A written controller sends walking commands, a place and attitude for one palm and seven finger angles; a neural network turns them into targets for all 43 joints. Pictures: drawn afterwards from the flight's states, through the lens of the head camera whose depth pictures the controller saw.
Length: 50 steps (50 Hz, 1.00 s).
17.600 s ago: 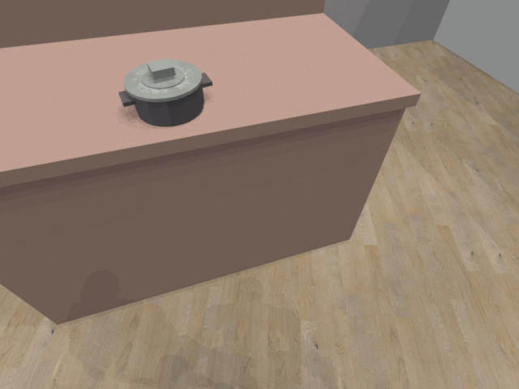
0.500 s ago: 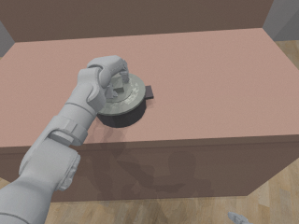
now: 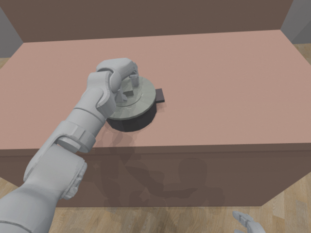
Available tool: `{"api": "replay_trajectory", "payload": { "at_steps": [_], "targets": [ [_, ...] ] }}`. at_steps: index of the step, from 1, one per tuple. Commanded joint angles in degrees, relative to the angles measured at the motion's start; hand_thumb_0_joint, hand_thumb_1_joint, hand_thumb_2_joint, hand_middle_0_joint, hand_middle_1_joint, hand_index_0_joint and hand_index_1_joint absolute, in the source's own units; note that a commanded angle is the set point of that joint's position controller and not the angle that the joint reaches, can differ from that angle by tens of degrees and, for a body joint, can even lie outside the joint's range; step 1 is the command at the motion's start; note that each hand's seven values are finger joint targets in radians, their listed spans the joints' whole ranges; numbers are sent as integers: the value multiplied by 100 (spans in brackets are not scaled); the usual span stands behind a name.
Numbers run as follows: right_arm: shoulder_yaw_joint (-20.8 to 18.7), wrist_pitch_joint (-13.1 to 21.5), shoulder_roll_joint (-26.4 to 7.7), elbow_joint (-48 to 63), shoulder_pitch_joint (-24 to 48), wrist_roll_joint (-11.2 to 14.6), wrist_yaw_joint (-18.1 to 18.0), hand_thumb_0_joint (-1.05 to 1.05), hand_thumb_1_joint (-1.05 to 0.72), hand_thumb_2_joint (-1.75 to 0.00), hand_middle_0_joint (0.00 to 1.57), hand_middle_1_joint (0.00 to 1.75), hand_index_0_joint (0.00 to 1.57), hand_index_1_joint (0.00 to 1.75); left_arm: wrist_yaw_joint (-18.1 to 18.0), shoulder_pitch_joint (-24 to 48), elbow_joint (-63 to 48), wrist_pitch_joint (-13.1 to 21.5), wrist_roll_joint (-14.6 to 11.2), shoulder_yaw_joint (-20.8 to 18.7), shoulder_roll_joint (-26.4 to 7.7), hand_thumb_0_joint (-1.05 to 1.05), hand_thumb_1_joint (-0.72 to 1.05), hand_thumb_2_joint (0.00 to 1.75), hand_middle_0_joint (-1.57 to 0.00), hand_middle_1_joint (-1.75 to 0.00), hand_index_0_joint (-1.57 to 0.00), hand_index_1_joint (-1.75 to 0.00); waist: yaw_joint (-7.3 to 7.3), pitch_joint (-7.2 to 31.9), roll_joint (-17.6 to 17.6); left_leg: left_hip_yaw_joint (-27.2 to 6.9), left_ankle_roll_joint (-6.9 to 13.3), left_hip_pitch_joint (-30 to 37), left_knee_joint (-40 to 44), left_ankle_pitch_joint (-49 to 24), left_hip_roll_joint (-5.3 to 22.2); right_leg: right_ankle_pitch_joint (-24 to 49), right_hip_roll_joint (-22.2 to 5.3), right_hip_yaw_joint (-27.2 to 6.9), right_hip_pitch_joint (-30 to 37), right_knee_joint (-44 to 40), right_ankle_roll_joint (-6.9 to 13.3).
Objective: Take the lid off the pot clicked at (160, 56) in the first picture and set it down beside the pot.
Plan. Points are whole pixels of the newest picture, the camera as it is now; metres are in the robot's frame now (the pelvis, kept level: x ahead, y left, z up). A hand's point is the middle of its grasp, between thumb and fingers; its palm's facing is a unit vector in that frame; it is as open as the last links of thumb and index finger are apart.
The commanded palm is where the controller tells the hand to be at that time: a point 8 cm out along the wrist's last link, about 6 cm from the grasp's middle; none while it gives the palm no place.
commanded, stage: close the fingers and squeeze the knob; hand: left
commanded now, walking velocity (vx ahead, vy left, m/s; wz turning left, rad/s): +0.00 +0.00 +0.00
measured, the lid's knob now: (123, 88) +0.48 +0.09 +0.12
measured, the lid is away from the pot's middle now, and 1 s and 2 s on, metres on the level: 0.01 0.01 0.01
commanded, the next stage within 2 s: lift the lid straight up in 0.32 s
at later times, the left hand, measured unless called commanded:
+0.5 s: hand (121, 89) +0.45 +0.09 +0.14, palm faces -0.33 -0.06 -0.94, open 8.0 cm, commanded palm +0.44 +0.10 +0.21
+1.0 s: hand (117, 83) +0.45 +0.10 +0.16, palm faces -0.32 -0.05 -0.95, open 7.9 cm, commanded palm +0.44 +0.10 +0.25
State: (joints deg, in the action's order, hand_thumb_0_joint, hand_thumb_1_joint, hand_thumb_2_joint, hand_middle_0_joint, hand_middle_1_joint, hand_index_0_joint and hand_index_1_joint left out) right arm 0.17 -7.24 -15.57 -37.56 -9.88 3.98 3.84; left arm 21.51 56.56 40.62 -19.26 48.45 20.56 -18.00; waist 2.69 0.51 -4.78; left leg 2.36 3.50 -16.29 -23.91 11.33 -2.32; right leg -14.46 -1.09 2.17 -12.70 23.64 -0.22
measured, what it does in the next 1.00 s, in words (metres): stands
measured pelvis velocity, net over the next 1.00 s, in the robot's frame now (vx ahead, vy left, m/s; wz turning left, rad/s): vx -0.01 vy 0.00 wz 0.01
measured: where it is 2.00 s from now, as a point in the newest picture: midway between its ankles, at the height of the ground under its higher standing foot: outside the picture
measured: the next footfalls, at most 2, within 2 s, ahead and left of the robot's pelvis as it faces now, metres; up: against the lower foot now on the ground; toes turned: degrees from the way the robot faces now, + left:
none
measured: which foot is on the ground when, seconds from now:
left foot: down 0.00-1.00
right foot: down 0.00-1.00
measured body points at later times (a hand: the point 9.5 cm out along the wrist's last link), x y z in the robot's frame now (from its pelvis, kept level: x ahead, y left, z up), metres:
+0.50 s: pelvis +0.00 -0.01 +0.00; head +0.03 -0.04 +0.45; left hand +0.46 +0.09 +0.19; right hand +0.13 -0.25 -0.13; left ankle +0.01 +0.08 -0.74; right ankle -0.03 -0.12 -0.74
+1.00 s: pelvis -0.01 +0.00 +0.00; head +0.02 -0.04 +0.45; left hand +0.46 +0.10 +0.21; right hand +0.13 -0.25 -0.13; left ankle +0.01 +0.08 -0.74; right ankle -0.03 -0.12 -0.74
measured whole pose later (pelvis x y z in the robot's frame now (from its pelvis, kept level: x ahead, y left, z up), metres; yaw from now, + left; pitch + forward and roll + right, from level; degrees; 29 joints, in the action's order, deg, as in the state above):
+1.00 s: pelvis -0.01 +0.00 +0.00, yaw +1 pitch +3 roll +0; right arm 0.0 -4.8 -16.0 -38.4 -9.6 3.9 3.3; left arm 25.2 60.2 39.7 -19.6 47.5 21.9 -20.5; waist 2.5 -0.7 -5.1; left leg 1.7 3.3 -15.9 -23.5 10.6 -2.3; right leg -14.0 -1.0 2.7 -12.2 23.5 0.1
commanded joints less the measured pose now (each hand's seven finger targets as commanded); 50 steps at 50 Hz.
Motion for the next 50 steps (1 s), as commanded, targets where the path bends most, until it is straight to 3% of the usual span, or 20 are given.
{"api": "replay_trajectory", "payload": {
  "at_steps": [1,4,10,13,17,20,21,23,25,29,30,34,36,37,38,40,43,46,47,50],
  "targets": [
    [-230,171,-691,713,262,-16,-35,0,-90,-90,20,30,20,30,-167,3065,-1035,4,127,-419,-872,0,35,101,-70,-94,-74,-98,77,2249,757,-399,90,1524,-54,-1750,-118,2393,418,13,251,-45,249],
    [-222,178,-705,685,238,-14,-49,0,-90,-90,20,30,20,30,-173,3118,-967,-25,127,-565,-1035,0,38,102,-72,-95,-75,-99,54,2212,801,-383,91,1462,-18,-1560,-133,2307,421,-9,277,-74,241],
    [-235,186,-710,742,236,-37,-48,0,-90,-90,20,30,20,30,-121,2859,-1093,69,22,-524,-884,0,44,104,-74,-96,-79,-102,44,2350,809,-415,109,1515,-68,-1841,-124,2539,394,9,385,-57,258],
    [-234,177,-695,710,259,-13,-30,0,-90,-90,20,30,20,30,-109,2980,-1073,20,57,-363,-776,0,47,105,-76,-97,-81,-103,72,2167,829,-395,104,1476,-39,-1663,-151,2451,421,10,276,-75,240],
    [-230,180,-727,667,231,-27,-44,0,-90,-90,20,30,20,30,-144,3042,-1055,33,88,-598,-1056,0,51,107,-77,-98,-83,-104,53,2237,803,-394,100,1480,-32,-1659,-142,2483,417,-11,364,-62,240],
    [-254,184,-708,724,268,-31,-35,0,-90,-90,20,30,20,30,-100,3027,-1345,73,-6,-409,-791,0,52,107,-77,-98,-84,-104,69,2367,741,-390,127,1528,-71,-1725,-139,2558,383,-22,367,-76,254],
    [-252,203,-722,713,253,-38,-31,0,-90,-90,20,30,20,30,-129,2971,-1321,83,62,-671,-1146,0,52,107,-77,-98,-84,-104,17,2419,724,-401,113,1564,-86,-1767,-137,2589,402,-36,441,-35,249],
    [-212,183,-716,687,281,-18,-38,0,-90,-90,20,30,20,30,-146,3136,-1260,54,82,-659,-1187,0,53,107,-78,-98,-84,-105,24,2330,785,-406,103,1461,-19,-1679,-146,2564,409,-34,485,-42,244],
    [-245,195,-685,721,316,-23,-35,0,-90,-90,20,30,20,30,-122,3411,-1516,71,3,-379,-846,0,53,107,-78,-98,-84,-105,106,2371,609,-433,125,1563,-75,-1741,-135,2531,387,-35,317,-64,272],
    [-213,272,-707,663,291,-40,-71,0,-90,-90,20,30,20,30,-191,3553,-1354,28,106,-904,-1544,0,53,107,-78,-98,-85,-105,13,2544,757,-435,128,1501,-51,-1695,-143,2658,392,-127,566,-27,260],
    [-228,280,-696,710,303,-47,-66,0,-90,-90,20,30,20,30,-171,3676,-1659,81,29,-764,-1339,0,53,107,-78,-98,-85,-105,31,2672,555,-449,143,1597,-71,-1796,-129,2721,353,-132,531,-38,276],
    [-226,353,-693,638,282,-48,-89,0,-90,-90,20,30,20,30,-191,3759,-1428,55,143,-976,-1663,0,54,108,-78,-98,-85,-105,-12,2605,735,-423,145,1524,-69,-1756,-131,2766,365,-166,584,-21,256],
    [-232,407,-676,708,339,-54,-67,0,-90,-90,20,30,20,30,-174,3974,-1970,165,119,-1021,-1773,0,54,108,-78,-98,-85,-105,-34,2977,569,-486,142,1726,-137,-2088,-108,2986,337,-202,718,58,263],
    [-250,453,-646,729,362,-71,-54,0,-90,-90,20,30,20,30,-157,3910,-1932,169,124,-859,-1563,0,54,108,-78,-98,-85,-105,-17,3011,497,-487,158,1779,-210,-2210,-115,3061,332,-235,633,70,276],
    [-252,433,-662,691,343,-64,-35,0,-90,-90,20,30,20,30,-154,3753,-1818,133,138,-923,-1612,0,54,108,-78,-98,-85,-105,-32,2877,564,-499,142,1757,-173,-2246,-97,3019,351,-174,620,62,273],
    [-276,384,-667,689,341,-31,4,0,-90,-90,20,30,20,30,-75,3474,-1541,51,63,-555,-1091,0,54,108,-78,-98,-85,-105,35,2590,629,-484,142,1749,-154,-2248,-102,2837,377,-62,400,-8,269],
    [-218,309,-749,597,319,-1,-51,0,-90,-90,20,30,20,30,-37,3477,-1012,-64,66,-923,-1572,0,54,108,-78,-98,-85,-105,2,2098,998,-367,124,1351,63,-1483,-152,2474,387,-45,460,-128,204],
    [-195,387,-695,647,374,-13,-106,0,-90,-90,20,30,20,30,-9,4161,-1432,36,56,-748,-1516,0,54,108,-78,-98,-85,-105,61,2402,616,-453,132,1566,46,-1413,-165,2319,348,-116,393,-115,240],
    [-198,441,-663,662,395,-21,-102,0,-90,-90,20,30,20,30,-1,4555,-1735,79,81,-484,-1283,0,54,108,-78,-98,-85,-105,106,2607,392,-515,116,1735,-1,-1479,-150,2305,354,-137,295,-69,270],
    [-245,541,-674,651,287,-44,-88,0,-90,-90,20,30,20,30,-10,4647,-1911,127,60,-580,-1340,0,54,108,-78,-98,-85,-105,100,2948,249,-646,117,2066,-108,-1860,-81,2358,365,-120,251,-26,318]
  ]
}}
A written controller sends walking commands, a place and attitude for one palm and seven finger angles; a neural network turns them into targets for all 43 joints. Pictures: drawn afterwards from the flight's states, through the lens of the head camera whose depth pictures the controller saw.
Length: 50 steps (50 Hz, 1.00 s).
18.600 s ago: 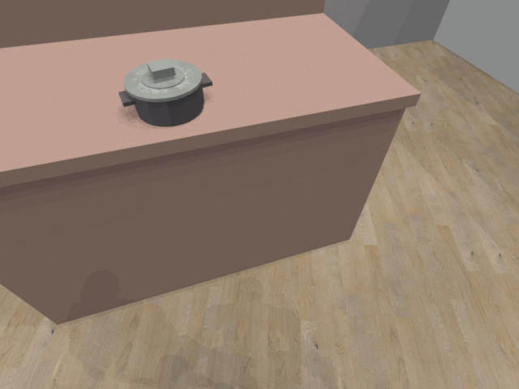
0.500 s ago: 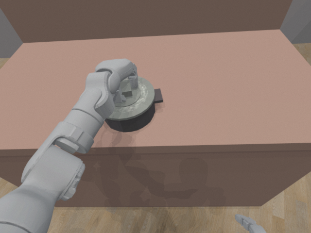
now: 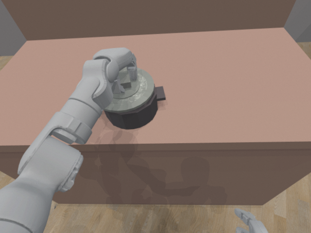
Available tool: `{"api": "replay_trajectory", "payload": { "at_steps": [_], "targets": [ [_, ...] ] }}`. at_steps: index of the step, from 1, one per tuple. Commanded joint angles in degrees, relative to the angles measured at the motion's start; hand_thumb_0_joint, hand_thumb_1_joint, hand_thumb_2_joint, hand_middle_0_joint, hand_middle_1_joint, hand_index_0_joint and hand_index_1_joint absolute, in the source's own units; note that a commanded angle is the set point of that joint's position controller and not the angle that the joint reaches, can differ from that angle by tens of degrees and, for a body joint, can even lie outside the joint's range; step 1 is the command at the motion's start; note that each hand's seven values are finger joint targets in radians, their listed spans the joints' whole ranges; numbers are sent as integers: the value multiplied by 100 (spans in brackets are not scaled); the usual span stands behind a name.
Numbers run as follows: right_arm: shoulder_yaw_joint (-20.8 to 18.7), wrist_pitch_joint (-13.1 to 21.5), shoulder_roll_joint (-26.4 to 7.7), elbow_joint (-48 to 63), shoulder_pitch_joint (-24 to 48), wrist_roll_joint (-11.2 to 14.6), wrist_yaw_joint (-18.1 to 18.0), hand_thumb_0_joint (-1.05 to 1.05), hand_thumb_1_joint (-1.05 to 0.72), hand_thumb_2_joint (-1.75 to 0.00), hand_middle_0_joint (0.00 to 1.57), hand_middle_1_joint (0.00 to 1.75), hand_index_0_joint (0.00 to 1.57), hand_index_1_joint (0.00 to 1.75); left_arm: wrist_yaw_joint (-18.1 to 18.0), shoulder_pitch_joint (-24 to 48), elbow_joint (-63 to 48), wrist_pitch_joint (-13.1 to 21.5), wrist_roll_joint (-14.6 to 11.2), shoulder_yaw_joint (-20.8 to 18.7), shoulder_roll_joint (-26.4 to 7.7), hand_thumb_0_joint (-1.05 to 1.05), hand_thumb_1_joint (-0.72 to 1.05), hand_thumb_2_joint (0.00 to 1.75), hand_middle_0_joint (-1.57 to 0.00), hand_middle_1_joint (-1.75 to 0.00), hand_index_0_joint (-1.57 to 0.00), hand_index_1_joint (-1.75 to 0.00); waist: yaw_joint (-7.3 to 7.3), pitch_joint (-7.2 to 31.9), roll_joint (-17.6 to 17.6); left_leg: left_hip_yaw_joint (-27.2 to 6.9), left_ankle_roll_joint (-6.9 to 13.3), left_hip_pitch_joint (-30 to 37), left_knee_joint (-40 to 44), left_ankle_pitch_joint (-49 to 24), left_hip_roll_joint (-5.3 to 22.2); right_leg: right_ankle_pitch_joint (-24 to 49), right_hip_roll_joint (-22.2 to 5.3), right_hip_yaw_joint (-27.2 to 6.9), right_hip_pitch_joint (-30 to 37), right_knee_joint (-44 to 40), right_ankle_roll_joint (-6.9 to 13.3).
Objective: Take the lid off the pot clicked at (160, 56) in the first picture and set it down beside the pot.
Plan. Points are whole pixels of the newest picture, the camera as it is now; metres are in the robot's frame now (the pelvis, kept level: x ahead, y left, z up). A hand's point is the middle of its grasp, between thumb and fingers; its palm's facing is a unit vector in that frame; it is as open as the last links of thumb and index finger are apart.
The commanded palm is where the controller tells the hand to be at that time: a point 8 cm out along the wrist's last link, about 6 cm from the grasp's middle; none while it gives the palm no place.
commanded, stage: lift the lid straight up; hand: left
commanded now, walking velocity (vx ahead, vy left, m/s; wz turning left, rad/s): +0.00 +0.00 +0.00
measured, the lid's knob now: (120, 80) +0.48 +0.10 +0.14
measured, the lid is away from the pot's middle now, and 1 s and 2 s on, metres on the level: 0.01 0.01 0.07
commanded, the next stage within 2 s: move the lid sideways beside the pot in 1.42 s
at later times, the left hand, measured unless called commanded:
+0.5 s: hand (119, 62) +0.46 +0.09 +0.21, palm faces -0.24 -0.08 -0.97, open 7.9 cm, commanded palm +0.44 +0.10 +0.29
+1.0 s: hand (108, 49) +0.45 +0.10 +0.25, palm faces -0.21 -0.08 -0.97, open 7.9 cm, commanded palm +0.44 +0.11 +0.33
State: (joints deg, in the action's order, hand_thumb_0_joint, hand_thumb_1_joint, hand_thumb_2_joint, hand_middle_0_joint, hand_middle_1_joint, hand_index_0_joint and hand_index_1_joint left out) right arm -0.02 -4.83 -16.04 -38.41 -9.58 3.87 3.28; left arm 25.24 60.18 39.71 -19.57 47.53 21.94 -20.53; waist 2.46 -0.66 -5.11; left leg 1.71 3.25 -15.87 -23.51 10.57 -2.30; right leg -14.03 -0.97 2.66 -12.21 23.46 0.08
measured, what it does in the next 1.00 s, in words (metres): stands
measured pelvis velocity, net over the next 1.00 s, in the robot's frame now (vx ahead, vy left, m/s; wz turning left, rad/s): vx -0.01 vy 0.01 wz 0.01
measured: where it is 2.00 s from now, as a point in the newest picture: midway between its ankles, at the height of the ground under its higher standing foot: outside the picture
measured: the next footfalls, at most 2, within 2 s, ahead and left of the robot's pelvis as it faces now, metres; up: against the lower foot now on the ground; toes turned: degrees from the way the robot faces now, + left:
none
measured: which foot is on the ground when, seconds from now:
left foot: down 0.00-1.00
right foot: down 0.00-1.00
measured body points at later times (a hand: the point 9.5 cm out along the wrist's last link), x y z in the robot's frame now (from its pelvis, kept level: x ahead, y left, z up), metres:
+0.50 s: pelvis +0.00 +0.00 +0.00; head +0.02 -0.03 +0.45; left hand +0.47 +0.09 +0.27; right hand +0.12 -0.24 -0.13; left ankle +0.02 +0.09 -0.74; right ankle -0.02 -0.12 -0.74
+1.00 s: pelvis -0.01 +0.01 +0.00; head +0.01 -0.03 +0.45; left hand +0.46 +0.10 +0.30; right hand +0.14 -0.24 -0.12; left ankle +0.02 +0.09 -0.74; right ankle -0.02 -0.12 -0.74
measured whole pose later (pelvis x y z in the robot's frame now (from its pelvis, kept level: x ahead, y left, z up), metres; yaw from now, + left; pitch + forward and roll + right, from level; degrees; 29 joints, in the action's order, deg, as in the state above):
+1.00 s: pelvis -0.01 +0.01 +0.00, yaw +1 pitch +1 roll +0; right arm 1.3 -2.4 -16.1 -39.4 -9.0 4.1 2.5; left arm 29.5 72.9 43.7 -19.4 47.1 20.1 -22.0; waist 1.9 -1.0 -4.6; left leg 1.3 3.7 -14.2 -21.2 8.6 -3.1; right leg -12.7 -1.6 2.9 -10.7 22.0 -0.4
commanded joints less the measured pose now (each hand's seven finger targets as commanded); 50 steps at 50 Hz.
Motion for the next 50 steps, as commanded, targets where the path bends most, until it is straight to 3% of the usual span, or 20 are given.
{"api": "replay_trajectory", "payload": {
  "at_steps": [1,4,10,11,15,16,24,25,28,30,31,35,36,38,40,44,45,46,49,50],
  "targets": [
    [-220,315,-634,683,224,-46,-31,0,-90,-90,20,30,20,30,-383,4201,-1483,117,204,-886,-1295,0,54,108,-78,-98,-85,-105,104,2944,566,-578,131,1892,-124,-1716,-106,2347,388,-159,272,2,269],
    [-183,292,-668,598,234,-18,-51,0,-90,-90,20,30,20,30,-354,4114,-908,25,145,-975,-1301,0,54,108,-78,-98,-85,-105,72,2617,909,-456,137,1579,30,-1440,-156,2364,372,-134,356,-59,217],
    [-192,277,-688,617,191,-52,-27,0,-90,-90,20,30,20,30,-297,3989,-799,63,152,-816,-1037,0,54,108,-78,-98,-85,-105,48,2554,808,-442,138,1555,54,-1479,-136,2273,315,-129,333,-107,252],
    [-198,305,-685,626,192,-66,-22,0,-90,-90,20,30,20,30,-307,4150,-917,79,244,-1042,-1360,0,54,108,-78,-98,-85,-105,-3,2699,778,-435,129,1599,52,-1477,-136,2281,323,-159,400,-81,241],
    [-211,342,-650,749,230,-58,-7,0,-90,-90,20,30,20,30,-257,4254,-1221,118,167,-890,-1163,0,54,108,-78,-98,-85,-105,17,2850,622,-485,154,1762,-14,-1842,-104,2441,299,-162,414,-76,274],
    [-208,367,-656,736,245,-56,7,0,-90,-90,20,30,20,30,-265,4398,-1383,138,237,-1038,-1413,0,54,108,-78,-98,-85,-105,-10,2929,635,-497,134,1819,-20,-1883,-101,2486,324,-178,460,-46,261],
    [-177,402,-664,776,331,-47,25,0,-90,-90,20,30,20,30,-224,4233,-1278,68,214,-1222,-1634,0,54,108,-78,-98,-85,-105,-102,2682,867,-426,154,1567,64,-1715,-124,2478,313,-189,557,-83,253],
    [-188,372,-675,797,335,-36,30,0,-90,-90,20,30,20,30,-199,4115,-1306,84,115,-1039,-1347,0,54,108,-78,-98,-85,-105,-60,2643,799,-434,160,1620,63,-1797,-106,2460,297,-161,517,-119,266],
    [-182,373,-652,807,388,-6,53,0,-90,-90,20,30,20,30,-171,4311,-1412,52,173,-901,-1277,0,54,108,-78,-98,-85,-105,-49,2563,802,-433,131,1668,92,-1617,-126,2243,334,-136,385,-121,250],
    [-177,375,-672,857,424,-22,40,0,-90,-90,20,30,20,30,-157,4203,-1524,80,82,-994,-1352,0,54,108,-78,-98,-85,-105,-71,2734,680,-449,152,1728,47,-1696,-123,2287,293,-157,496,-146,272],
    [-171,368,-683,786,386,-28,19,0,-90,-90,20,30,20,30,-167,4351,-1430,72,205,-1244,-1721,0,54,108,-78,-98,-85,-105,-86,2720,818,-422,141,1707,78,-1631,-135,2300,320,-155,555,-134,246],
    [-138,366,-668,775,439,8,-44,0,-90,-90,20,30,20,30,-108,4523,-1245,62,87,-1006,-1443,0,54,108,-78,-98,-85,-105,-14,2441,845,-395,167,1577,158,-1345,-151,2112,289,-130,443,-246,236],
    [-127,383,-677,750,431,6,-57,0,-90,-90,20,30,20,30,-115,4676,-1281,70,188,-1156,-1719,0,54,108,-78,-98,-85,-105,-40,2534,811,-411,144,1631,174,-1348,-158,2077,312,-149,475,-210,229],
    [-108,392,-670,726,431,7,-76,0,-90,-90,20,30,20,30,-88,4810,-1149,41,196,-1100,-1666,0,54,108,-78,-98,-85,-105,-22,2463,807,-421,137,1609,203,-1250,-161,1987,315,-140,419,-226,231],
    [-134,440,-627,795,486,28,-62,0,-90,-90,20,30,20,30,-32,4943,-1448,97,67,-673,-1129,0,54,108,-78,-98,-85,-105,56,2645,567,-476,143,1874,137,-1395,-147,1958,299,-118,300,-227,264],
    [-100,438,-670,669,422,25,-79,0,-90,-90,20,30,20,30,16,4906,-871,-13,197,-876,-1428,0,54,108,-78,-98,-85,-105,36,2378,742,-477,108,1679,227,-1115,-172,1721,345,-83,234,-276,246],
    [-121,418,-693,649,351,31,-94,0,-90,-90,20,30,20,30,47,4883,-894,20,42,-757,-1188,0,54,108,-78,-98,-85,-105,81,2354,766,-475,131,1694,234,-1096,-168,1738,317,-54,253,-328,242],
    [-105,431,-698,614,330,26,-115,0,-90,-90,20,30,20,30,34,5001,-747,12,157,-1004,-1558,0,54,108,-78,-98,-85,-105,47,2282,972,-480,122,1594,285,-1000,-170,1663,345,-77,278,-328,222],
    [-77,502,-693,633,336,-3,-171,0,-90,-90,20,30,20,30,40,5309,-665,32,222,-1104,-1748,0,54,108,-78,-98,-85,-105,2,2426,837,-470,146,1574,281,-1005,-199,1728,299,-158,357,-320,230],
    [-91,501,-707,632,290,-5,-163,0,-90,-90,20,30,20,30,59,5376,-823,89,111,-864,-1429,0,54,108,-78,-98,-85,-105,69,2553,592,-504,133,1744,239,-1142,-169,1797,272,-131,313,-310,262]
  ]
}}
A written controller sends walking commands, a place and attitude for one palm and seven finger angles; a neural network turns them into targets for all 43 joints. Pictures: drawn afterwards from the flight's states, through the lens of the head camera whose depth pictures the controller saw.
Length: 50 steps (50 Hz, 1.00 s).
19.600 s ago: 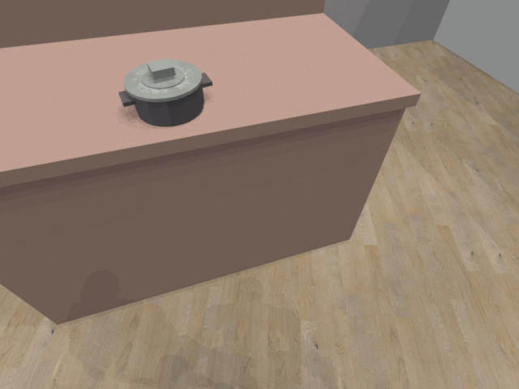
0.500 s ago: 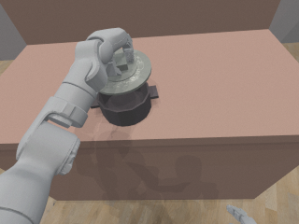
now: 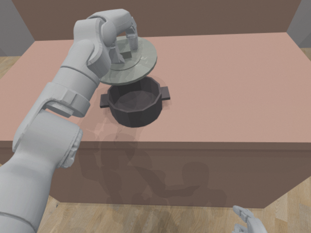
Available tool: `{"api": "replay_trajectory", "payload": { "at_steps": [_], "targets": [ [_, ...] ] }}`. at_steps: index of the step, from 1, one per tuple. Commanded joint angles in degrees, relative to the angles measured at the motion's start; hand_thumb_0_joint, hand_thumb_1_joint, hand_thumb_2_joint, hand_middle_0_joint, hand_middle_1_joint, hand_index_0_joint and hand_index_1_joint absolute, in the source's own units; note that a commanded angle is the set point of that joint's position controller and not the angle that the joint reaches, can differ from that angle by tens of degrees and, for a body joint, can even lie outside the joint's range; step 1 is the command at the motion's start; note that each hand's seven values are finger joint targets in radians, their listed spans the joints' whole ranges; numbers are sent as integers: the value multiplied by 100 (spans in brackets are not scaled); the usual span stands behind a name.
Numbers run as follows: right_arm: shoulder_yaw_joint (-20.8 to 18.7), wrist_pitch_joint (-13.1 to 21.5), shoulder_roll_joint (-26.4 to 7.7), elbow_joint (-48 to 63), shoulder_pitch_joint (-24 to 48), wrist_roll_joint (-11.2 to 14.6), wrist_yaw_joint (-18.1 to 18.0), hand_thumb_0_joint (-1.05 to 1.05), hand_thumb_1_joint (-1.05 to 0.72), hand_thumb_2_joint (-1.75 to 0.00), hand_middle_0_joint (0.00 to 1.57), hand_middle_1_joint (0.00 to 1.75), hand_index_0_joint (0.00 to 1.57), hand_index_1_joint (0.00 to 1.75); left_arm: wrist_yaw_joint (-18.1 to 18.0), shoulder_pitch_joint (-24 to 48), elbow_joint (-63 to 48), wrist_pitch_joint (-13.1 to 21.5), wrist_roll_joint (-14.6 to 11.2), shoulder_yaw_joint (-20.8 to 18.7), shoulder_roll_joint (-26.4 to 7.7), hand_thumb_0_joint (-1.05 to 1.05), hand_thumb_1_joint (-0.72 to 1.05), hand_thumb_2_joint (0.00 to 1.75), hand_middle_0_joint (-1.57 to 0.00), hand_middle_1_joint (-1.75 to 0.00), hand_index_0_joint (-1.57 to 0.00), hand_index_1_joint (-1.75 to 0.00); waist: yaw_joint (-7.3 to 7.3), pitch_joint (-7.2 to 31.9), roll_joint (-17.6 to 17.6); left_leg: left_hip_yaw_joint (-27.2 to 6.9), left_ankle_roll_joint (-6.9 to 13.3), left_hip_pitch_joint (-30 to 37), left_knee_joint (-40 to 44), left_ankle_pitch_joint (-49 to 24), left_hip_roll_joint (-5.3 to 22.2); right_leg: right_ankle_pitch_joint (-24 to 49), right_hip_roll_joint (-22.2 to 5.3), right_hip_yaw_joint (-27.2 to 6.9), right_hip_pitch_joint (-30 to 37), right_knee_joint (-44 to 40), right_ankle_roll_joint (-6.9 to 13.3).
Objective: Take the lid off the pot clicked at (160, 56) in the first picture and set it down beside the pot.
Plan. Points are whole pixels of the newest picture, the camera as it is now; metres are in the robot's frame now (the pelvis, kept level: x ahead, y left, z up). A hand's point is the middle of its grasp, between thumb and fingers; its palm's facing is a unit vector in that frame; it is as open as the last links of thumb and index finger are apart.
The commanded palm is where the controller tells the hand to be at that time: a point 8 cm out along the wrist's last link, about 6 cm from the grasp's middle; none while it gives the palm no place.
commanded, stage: lift the lid straight up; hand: left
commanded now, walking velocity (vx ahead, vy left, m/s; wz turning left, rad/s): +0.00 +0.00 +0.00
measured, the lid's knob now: (120, 49) +0.49 +0.09 +0.23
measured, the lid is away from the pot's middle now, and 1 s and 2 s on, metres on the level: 0.01 0.07 0.19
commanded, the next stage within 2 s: move the lid sideways beside the pot in 0.42 s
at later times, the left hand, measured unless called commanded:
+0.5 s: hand (116, 39) +0.48 +0.09 +0.26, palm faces -0.18 -0.06 -0.98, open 7.8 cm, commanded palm +0.46 +0.10 +0.34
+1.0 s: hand (93, 40) +0.48 +0.15 +0.27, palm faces -0.19 -0.07 -0.98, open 7.8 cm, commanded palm +0.46 +0.15 +0.34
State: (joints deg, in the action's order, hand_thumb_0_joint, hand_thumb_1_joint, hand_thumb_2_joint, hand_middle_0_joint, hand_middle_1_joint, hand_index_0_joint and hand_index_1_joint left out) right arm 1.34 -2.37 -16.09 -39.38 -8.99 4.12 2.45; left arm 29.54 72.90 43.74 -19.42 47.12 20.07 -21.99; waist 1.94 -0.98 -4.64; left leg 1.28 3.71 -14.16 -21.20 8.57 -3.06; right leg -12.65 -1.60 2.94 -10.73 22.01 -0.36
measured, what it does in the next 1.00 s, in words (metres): stands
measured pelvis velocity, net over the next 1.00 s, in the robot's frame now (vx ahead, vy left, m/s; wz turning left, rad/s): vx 0.01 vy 0.00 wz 0.01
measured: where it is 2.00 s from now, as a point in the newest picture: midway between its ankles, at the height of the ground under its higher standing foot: outside the picture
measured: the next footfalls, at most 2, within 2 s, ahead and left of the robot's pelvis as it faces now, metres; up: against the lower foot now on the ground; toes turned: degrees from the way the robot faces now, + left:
none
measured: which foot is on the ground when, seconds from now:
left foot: down 0.00-1.00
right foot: down 0.00-1.00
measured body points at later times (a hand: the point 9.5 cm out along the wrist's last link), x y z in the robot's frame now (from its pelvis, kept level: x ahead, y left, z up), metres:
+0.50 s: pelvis +0.01 +0.01 +0.00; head +0.04 -0.03 +0.45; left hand +0.49 +0.09 +0.32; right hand +0.14 -0.25 -0.12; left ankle +0.03 +0.08 -0.74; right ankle -0.01 -0.12 -0.74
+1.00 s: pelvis +0.01 +0.00 +0.00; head +0.04 -0.02 +0.45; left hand +0.48 +0.15 +0.32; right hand +0.15 -0.24 -0.12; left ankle +0.03 +0.08 -0.74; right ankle -0.01 -0.12 -0.74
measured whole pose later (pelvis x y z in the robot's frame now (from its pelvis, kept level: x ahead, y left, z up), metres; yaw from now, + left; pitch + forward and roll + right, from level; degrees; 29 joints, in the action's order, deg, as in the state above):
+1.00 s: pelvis +0.01 +0.00 +0.00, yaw +0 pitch +2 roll +0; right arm 1.4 -3.0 -16.5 -37.7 -9.9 4.0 1.8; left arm 33.4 73.2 41.7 -19.4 50.5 17.3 -28.1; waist 2.0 -1.2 -4.2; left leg 0.8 3.9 -13.8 -20.4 8.7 -3.3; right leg -12.3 -1.7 3.2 -9.8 20.1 -0.6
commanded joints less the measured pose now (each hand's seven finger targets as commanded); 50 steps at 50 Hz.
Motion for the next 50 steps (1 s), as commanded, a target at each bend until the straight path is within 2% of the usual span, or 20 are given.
{"api": "replay_trajectory", "payload": {
  "at_steps": [1,5,10,11,15,17,21,23,25,28,30,33,35,36,40,41,44,45,46,50],
  "targets": [
    [-231,309,-667,738,207,-44,-72,0,-90,-90,20,30,20,30,-387,4301,-1355,92,268,-792,-1488,0,54,108,-78,-98,-85,-105,89,2757,587,-492,80,1619,0,-991,-107,1697,369,-197,248,-146,304],
    [-270,349,-709,737,113,-53,-59,0,-90,-90,20,30,20,30,-334,4148,-1221,83,209,-702,-1265,0,54,108,-78,-98,-85,-105,106,2858,534,-529,84,1763,-48,-1339,-63,1884,364,-142,238,-145,335],
    [-282,376,-761,741,50,-74,-37,0,-90,-90,20,30,20,30,-258,4012,-1177,34,195,-928,-1440,0,54,108,-78,-98,-85,-105,23,2919,730,-489,104,1735,-69,-1785,-65,2309,336,-142,451,-118,313],
    [-278,419,-734,798,61,-95,-17,0,-90,-90,20,30,20,30,-264,4150,-1424,49,316,-1136,-1780,0,54,108,-78,-98,-85,-105,-49,3095,703,-506,90,1738,-82,-1866,-70,2365,346,-203,546,-76,312],
    [-307,273,-782,772,20,-57,31,0,-90,-90,20,30,20,30,-154,3413,-829,-86,233,-795,-1207,0,54,108,-78,-98,-85,-105,5,2465,897,-411,112,1507,-63,-1909,-60,2366,346,-86,357,-161,302],
    [-287,215,-792,796,47,-68,14,0,-90,-90,20,30,20,30,-127,3489,-726,-138,364,-916,-1433,0,54,108,-78,-98,-85,-105,-11,2287,1137,-348,126,1295,-25,-1629,-95,2296,368,-115,371,-165,277],
    [-308,343,-695,1002,127,-65,41,0,-90,-90,20,30,20,30,-189,4349,-2141,34,327,-798,-1489,0,54,108,-78,-98,-85,-105,13,3240,313,-531,108,2032,-219,-2325,-39,2378,342,-226,380,-60,325],
    [-338,380,-687,944,90,-84,48,0,-90,-90,20,30,20,30,-203,4272,-2068,-27,379,-909,-1555,0,54,108,-78,-98,-85,-105,23,3244,429,-580,108,2168,-283,-2592,7,2468,384,-200,324,-49,335],
    [-333,307,-763,868,69,-58,32,0,-90,-90,20,30,20,30,-175,3982,-1722,-83,234,-935,-1515,0,54,108,-78,-98,-85,-105,51,3011,629,-537,115,1994,-213,-2439,-17,2510,383,-121,404,-133,316],
    [-250,298,-727,796,165,-47,-17,0,-90,-90,20,30,20,30,-265,4210,-1384,-123,489,-1161,-1903,0,54,108,-78,-98,-85,-105,-20,2637,939,-432,103,1536,-46,-1827,-65,2364,389,-132,454,-101,307],
    [-272,290,-723,809,182,-28,-9,0,-90,-90,20,30,20,30,-267,4140,-1549,-63,355,-745,-1318,0,54,108,-78,-98,-85,-105,24,2733,595,-465,79,1763,-68,-2029,-25,2205,355,-71,297,-132,329],
    [-267,291,-737,835,251,-62,19,0,-90,-90,20,30,20,30,-274,3973,-1529,-91,574,-1009,-1725,0,54,108,-78,-98,-85,-105,-61,3017,541,-508,45,1866,-125,-2196,-29,2239,377,-129,382,-66,344],
    [-279,204,-742,840,224,-40,11,0,-90,-90,20,30,20,30,-194,3651,-1274,-108,423,-696,-1273,0,54,108,-78,-98,-85,-105,31,2820,660,-481,65,1800,-112,-2127,-33,2194,352,-67,328,-154,326],
    [-272,196,-748,834,230,-37,15,0,-90,-90,20,30,20,30,-200,3851,-1437,-100,521,-980,-1698,0,54,108,-78,-98,-85,-105,-24,2856,778,-477,52,1729,-70,-1979,-42,2153,376,-92,408,-133,311],
    [-266,149,-770,867,274,-23,-45,0,-90,-90,20,30,20,30,-114,3759,-1406,-77,402,-825,-1555,0,54,108,-78,-98,-85,-105,53,2741,739,-465,108,1757,-82,-1807,-71,2118,342,-75,354,-200,302],
    [-251,160,-760,895,279,-18,-52,0,-90,-90,20,30,20,30,-112,3967,-1560,-63,504,-1030,-1913,0,54,108,-78,-98,-85,-105,4,2793,786,-483,91,1707,-57,-1771,-84,2113,364,-118,429,-169,298],
    [-221,111,-775,816,244,-16,-125,0,-90,-90,20,30,20,30,-34,3942,-964,-87,551,-941,-1919,0,54,108,-78,-98,-85,-105,73,2319,978,-441,122,1400,22,-1301,-127,1927,368,-98,319,-241,272],
    [-252,78,-820,811,204,-9,-122,0,-90,-90,20,30,20,30,-24,3816,-1110,-41,436,-933,-1868,0,54,108,-78,-98,-85,-105,79,2418,801,-441,126,1520,1,-1411,-114,2000,336,-75,353,-273,280],
    [-243,116,-805,899,210,-12,-114,0,-90,-90,20,30,20,30,-52,4143,-1553,23,546,-1197,-2324,0,54,108,-78,-98,-85,-105,9,2727,726,-477,97,1601,18,-1440,-117,1972,359,-138,512,-220,278],
    [-281,163,-756,983,226,-5,-93,0,-90,-90,20,30,20,30,7,3951,-1982,161,464,-671,-1667,0,54,108,-78,-98,-85,-105,106,2995,241,-592,86,2113,-179,-2124,-61,2072,382,-90,295,-207,321]
  ]
}}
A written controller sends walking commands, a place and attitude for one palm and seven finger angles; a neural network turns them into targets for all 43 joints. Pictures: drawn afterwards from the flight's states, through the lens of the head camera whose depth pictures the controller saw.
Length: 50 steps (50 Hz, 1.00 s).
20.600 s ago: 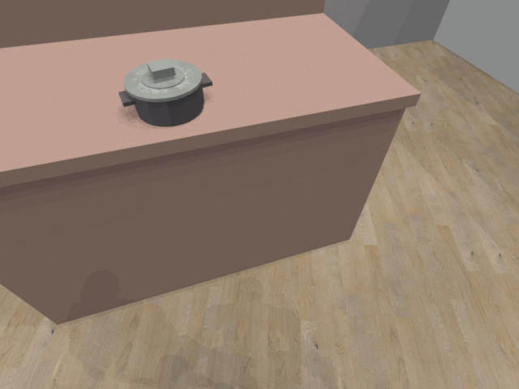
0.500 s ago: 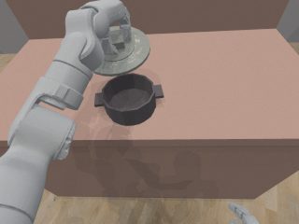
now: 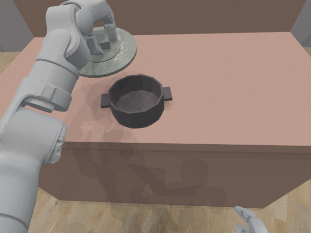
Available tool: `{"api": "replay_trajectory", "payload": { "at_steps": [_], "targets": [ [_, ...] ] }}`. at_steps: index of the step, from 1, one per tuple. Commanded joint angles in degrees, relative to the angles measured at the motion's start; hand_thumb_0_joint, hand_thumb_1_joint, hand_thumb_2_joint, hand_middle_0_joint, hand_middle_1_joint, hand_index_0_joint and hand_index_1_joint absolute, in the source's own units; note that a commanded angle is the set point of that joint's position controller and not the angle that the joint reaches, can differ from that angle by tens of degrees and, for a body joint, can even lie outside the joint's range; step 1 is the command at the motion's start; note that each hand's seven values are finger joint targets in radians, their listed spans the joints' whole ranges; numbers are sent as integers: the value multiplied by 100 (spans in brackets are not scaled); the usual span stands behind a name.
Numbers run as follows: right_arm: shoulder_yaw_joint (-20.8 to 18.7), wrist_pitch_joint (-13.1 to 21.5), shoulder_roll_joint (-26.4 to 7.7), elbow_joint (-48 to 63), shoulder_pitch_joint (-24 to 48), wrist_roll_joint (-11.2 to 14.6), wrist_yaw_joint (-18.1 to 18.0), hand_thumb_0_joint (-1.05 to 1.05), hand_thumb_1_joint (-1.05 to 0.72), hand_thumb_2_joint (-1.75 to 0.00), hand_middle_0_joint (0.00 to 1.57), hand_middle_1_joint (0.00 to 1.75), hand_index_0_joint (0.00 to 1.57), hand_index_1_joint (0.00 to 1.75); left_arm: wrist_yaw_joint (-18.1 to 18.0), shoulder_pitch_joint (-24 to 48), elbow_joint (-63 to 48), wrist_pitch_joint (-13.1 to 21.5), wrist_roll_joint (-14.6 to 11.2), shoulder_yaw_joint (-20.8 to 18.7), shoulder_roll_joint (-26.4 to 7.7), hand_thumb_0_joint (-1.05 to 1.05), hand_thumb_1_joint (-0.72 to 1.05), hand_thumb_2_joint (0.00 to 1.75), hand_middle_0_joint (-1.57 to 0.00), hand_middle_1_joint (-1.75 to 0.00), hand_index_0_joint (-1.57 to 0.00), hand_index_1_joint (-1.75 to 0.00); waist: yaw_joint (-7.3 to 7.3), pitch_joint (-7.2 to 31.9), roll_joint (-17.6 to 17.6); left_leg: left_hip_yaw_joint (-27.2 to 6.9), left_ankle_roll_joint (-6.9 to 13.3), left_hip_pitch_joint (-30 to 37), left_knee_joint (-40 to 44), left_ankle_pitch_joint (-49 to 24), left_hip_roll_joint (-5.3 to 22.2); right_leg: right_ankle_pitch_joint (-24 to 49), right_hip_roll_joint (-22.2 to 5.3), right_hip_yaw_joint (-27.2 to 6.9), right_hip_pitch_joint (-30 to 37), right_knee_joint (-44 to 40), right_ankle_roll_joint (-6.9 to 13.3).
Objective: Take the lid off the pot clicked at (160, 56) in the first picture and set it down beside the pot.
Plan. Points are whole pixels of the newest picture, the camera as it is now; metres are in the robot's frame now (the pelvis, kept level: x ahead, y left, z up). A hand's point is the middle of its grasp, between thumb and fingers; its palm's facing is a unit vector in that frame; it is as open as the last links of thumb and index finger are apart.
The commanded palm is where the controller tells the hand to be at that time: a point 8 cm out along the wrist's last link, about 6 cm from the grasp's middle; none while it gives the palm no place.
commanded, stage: move the lid sideways beside the pot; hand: left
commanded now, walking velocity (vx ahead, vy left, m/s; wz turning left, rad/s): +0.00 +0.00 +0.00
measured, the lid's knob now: (97, 40) +0.50 +0.14 +0.25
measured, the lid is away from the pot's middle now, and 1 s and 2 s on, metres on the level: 0.07 0.19 0.23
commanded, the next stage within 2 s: lower the lid onto the table in 1.58 s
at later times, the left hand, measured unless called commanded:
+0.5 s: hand (74, 41) +0.47 +0.19 +0.26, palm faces -0.20 -0.05 -0.98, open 7.7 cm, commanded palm +0.45 +0.19 +0.34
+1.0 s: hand (48, 45) +0.47 +0.25 +0.26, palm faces -0.22 -0.06 -0.97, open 7.7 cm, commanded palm +0.46 +0.25 +0.34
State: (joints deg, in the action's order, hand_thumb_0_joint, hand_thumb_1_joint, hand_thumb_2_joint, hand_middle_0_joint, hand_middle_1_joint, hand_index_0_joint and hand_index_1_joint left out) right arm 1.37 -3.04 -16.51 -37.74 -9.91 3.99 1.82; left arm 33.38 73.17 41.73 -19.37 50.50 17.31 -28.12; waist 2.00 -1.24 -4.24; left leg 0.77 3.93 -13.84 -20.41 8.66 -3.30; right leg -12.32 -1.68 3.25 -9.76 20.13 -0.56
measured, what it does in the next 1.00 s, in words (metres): stands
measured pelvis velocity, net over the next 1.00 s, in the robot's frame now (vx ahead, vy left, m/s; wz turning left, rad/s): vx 0.00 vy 0.00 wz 0.01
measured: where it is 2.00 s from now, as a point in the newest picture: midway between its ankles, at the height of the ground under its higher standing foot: outside the picture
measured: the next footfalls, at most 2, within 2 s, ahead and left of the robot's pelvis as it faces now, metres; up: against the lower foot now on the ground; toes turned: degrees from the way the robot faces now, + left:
none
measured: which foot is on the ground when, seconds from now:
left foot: down 0.00-1.00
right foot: down 0.00-1.00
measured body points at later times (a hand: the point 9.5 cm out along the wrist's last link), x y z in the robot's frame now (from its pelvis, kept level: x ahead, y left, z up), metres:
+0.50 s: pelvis +0.00 +0.00 +0.00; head +0.04 -0.02 +0.45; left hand +0.47 +0.19 +0.32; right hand +0.13 -0.26 -0.12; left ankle +0.02 +0.08 -0.75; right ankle -0.02 -0.13 -0.75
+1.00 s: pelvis +0.00 +0.00 +0.00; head +0.05 -0.01 +0.45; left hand +0.47 +0.25 +0.31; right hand +0.12 -0.26 -0.12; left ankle +0.02 +0.08 -0.75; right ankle -0.02 -0.13 -0.75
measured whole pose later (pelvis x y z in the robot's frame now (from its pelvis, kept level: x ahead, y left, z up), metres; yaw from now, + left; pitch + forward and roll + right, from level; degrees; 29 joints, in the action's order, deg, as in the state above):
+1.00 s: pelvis +0.00 +0.00 +0.00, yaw +0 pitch +3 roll -1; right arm 1.0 -6.8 -18.2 -36.7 -11.8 5.3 0.9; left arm 36.3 69.8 41.2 -13.4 52.0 12.1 -41.4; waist 2.5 -2.7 -3.1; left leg 0.0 4.2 -16.0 -22.2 9.6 -3.0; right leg -11.6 -1.2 3.8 -10.1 18.4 -0.8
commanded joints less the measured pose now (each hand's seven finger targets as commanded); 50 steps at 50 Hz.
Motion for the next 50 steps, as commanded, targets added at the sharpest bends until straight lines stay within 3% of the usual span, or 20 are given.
{"api": "replay_trajectory", "payload": {
  "at_steps": [1,4,8,10,11,15,18,20,23,25,26,27,28,30,36,40,43,45,46,50],
  "targets": [
    [-305,242,-733,797,287,-4,-18,0,-90,-90,20,30,20,30,-381,4025,-1849,154,223,-618,-1351,0,54,108,-78,-98,-85,-105,66,2929,258,-543,46,2054,-239,-2012,-37,1935,431,-140,139,-36,334],
    [-284,101,-820,652,183,42,-46,0,-90,-90,20,30,20,30,-283,3492,-783,5,182,-733,-1478,0,54,108,-78,-98,-85,-105,94,2148,778,-443,79,1411,-60,-1212,-74,1656,430,-74,65,-128,301],
    [-282,124,-842,771,201,11,-69,0,-90,-90,20,30,20,30,-338,3967,-1453,166,250,-982,-1951,0,54,108,-78,-98,-85,-105,20,2797,476,-469,80,1617,-116,-1522,-101,1944,399,-144,389,-43,324],
    [-310,143,-830,820,197,22,-52,0,-90,-90,20,30,20,30,-341,3915,-1874,277,190,-732,-1671,0,54,108,-78,-98,-85,-105,68,3034,141,-545,63,1969,-231,-1982,-33,1988,401,-131,293,-52,347],
    [-335,197,-828,877,189,2,-34,0,-90,-90,20,30,20,30,-385,4091,-2290,323,305,-1017,-2050,0,54,108,-78,-98,-85,-105,-2,3292,64,-575,48,2141,-263,-2170,-21,1999,440,-198,335,-29,346],
    [-342,42,-922,692,57,62,-43,0,-90,-90,20,30,20,30,-224,3238,-1036,165,141,-802,-1691,0,54,108,-78,-98,-85,-105,96,2334,385,-486,58,1576,-122,-1684,-20,1826,435,-46,113,-145,339],
    [-317,49,-924,791,120,37,-54,0,-90,-90,20,30,20,30,-262,3342,-1264,194,259,-1266,-2324,0,54,108,-78,-98,-85,-105,-17,2579,489,-471,84,1521,-149,-1694,-57,1945,435,-108,330,-64,333],
    [-334,-8,-912,773,104,63,-50,0,-90,-90,20,30,20,30,-216,3321,-1246,222,190,-828,-1853,0,54,108,-78,-98,-85,-105,91,2494,340,-477,75,1595,-173,-1756,-40,1885,418,-66,188,-129,328],
    [-330,5,-924,838,109,52,-69,0,-90,-90,20,30,20,30,-255,3555,-1544,283,344,-1147,-2362,0,54,108,-78,-98,-85,-105,43,2746,319,-501,84,1733,-210,-1774,-43,1857,455,-116,237,-92,334],
    [-347,4,-923,857,113,57,-69,0,-90,-90,20,30,20,30,-224,3545,-1788,351,209,-946,-2098,0,54,108,-78,-98,-85,-105,98,2895,94,-546,77,1960,-275,-2133,-20,1943,444,-95,172,-102,333],
    [-343,29,-913,859,79,53,-65,0,-90,-90,20,30,20,30,-240,3785,-1970,373,283,-1118,-2359,0,54,108,-78,-98,-85,-105,81,2981,128,-567,62,2011,-276,-2168,-25,1927,481,-130,197,-82,317],
    [-344,8,-917,826,107,38,-88,0,-90,-90,20,30,20,30,-198,3571,-1550,343,279,-1017,-2198,0,54,108,-78,-98,-85,-105,117,2796,145,-519,96,1911,-294,-1976,-49,1865,480,-113,95,-121,319],
    [-338,-32,-958,751,7,54,-102,0,-90,-90,20,30,20,30,-215,3420,-1291,319,301,-1308,-2575,0,54,108,-78,-98,-85,-105,77,2662,345,-503,88,1729,-221,-1765,-27,1822,473,-91,167,-119,315],
    [-340,-71,-965,760,50,94,-84,0,-90,-90,20,30,20,30,-148,3379,-1362,341,155,-950,-2166,0,54,108,-78,-98,-85,-105,123,2563,201,-518,79,1732,-223,-1884,-34,1867,445,-57,102,-134,318],
    [-346,-83,-972,830,10,45,-68,0,-90,-90,20,30,20,30,-176,3399,-1616,442,337,-1402,-2813,0,54,108,-78,-98,-85,-105,38,2912,179,-541,78,1839,-314,-2240,-37,1999,472,-127,247,-95,319],
    [-347,-199,-1015,744,-55,118,-90,0,-90,-90,20,30,20,30,-77,2850,-816,412,214,-1098,-2476,0,54,108,-78,-98,-85,-105,115,2289,424,-454,96,1464,-253,-1824,-25,1886,433,-29,106,-172,293],
    [-333,-206,-1008,834,-10,93,-116,0,-90,-90,20,30,20,30,-120,3349,-1344,498,344,-1330,-2925,0,54,108,-78,-98,-85,-105,84,2680,199,-457,106,1642,-270,-1799,-40,1804,462,-82,190,-133,302],
    [-347,-206,-1019,796,-53,107,-122,0,-90,-90,20,30,20,30,-102,3382,-1534,574,232,-1082,-2656,0,54,108,-78,-98,-85,-105,151,2739,-86,-520,92,1862,-334,-2090,-4,1814,461,-48,71,-167,307],
    [-344,-189,-1024,807,-102,89,-122,0,-90,-90,20,30,20,30,-138,3586,-1684,600,340,-1380,-3071,0,54,108,-78,-98,-85,-105,102,2833,-110,-520,80,1881,-314,-2025,0,1711,500,-83,111,-165,301],
    [-338,-213,-1081,687,-198,131,-178,0,-90,-90,20,30,20,30,-79,3256,-1120,671,203,-1205,-2895,0,54,108,-78,-98,-85,-105,178,2514,-89,-523,90,1745,-306,-1920,17,1682,481,-24,-6,-219,303]
  ]
}}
